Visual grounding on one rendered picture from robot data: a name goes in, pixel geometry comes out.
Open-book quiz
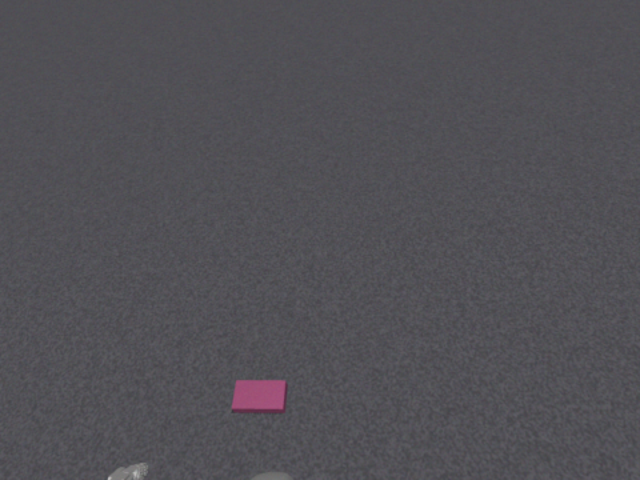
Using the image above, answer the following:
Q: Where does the small box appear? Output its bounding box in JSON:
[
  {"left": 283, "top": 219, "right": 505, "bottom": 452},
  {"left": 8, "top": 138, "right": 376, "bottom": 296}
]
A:
[{"left": 231, "top": 380, "right": 288, "bottom": 413}]

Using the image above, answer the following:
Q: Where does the left robot hand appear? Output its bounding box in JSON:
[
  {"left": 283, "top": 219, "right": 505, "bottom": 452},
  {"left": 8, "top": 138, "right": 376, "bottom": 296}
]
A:
[{"left": 108, "top": 463, "right": 148, "bottom": 480}]

